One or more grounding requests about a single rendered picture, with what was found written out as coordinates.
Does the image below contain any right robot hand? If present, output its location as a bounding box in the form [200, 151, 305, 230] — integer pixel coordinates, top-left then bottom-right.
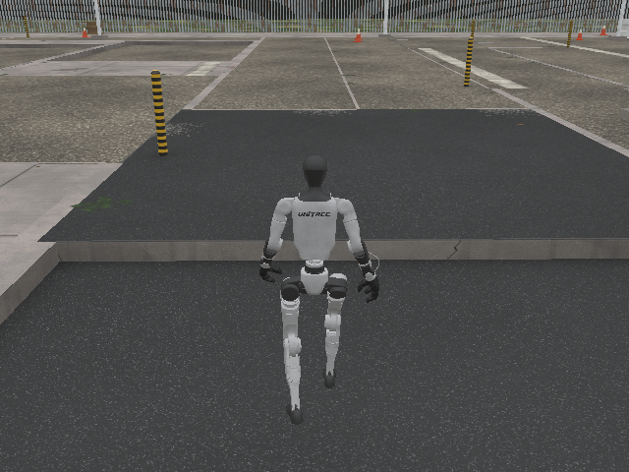
[358, 277, 379, 303]

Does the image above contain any left robot hand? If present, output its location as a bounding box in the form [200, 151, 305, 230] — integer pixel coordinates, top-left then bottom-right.
[259, 265, 282, 283]

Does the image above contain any robot right upper arm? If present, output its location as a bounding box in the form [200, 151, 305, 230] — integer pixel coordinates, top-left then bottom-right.
[335, 198, 364, 253]

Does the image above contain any robot left thigh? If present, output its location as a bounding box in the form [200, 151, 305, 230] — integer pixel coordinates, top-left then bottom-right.
[280, 276, 302, 356]

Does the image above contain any robot left upper arm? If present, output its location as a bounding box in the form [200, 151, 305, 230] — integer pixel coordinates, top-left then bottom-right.
[267, 198, 295, 251]

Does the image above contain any right robot foot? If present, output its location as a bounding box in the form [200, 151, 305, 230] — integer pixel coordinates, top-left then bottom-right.
[322, 365, 336, 388]

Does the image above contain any robot left forearm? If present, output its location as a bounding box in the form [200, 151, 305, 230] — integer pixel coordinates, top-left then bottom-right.
[260, 235, 277, 268]

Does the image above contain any robot right forearm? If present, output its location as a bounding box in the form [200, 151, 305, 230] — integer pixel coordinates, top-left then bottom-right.
[354, 237, 376, 281]

